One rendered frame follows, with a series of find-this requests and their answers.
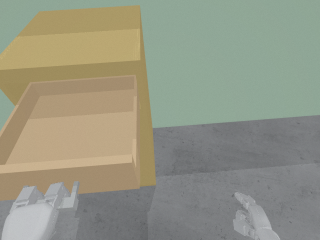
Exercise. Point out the robot right forearm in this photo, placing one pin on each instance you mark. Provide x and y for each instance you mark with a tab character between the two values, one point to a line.
265	234

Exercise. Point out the drawer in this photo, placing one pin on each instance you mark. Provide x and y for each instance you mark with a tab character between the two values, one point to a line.
85	130

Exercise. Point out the robot right hand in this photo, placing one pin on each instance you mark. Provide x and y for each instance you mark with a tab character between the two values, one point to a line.
247	223

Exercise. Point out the cabinet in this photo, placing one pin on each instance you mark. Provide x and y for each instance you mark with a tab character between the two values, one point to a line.
78	44

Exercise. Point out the robot left hand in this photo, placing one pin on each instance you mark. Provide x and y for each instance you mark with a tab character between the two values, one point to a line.
35	221

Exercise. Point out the handle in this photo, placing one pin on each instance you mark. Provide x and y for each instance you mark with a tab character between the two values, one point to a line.
67	203

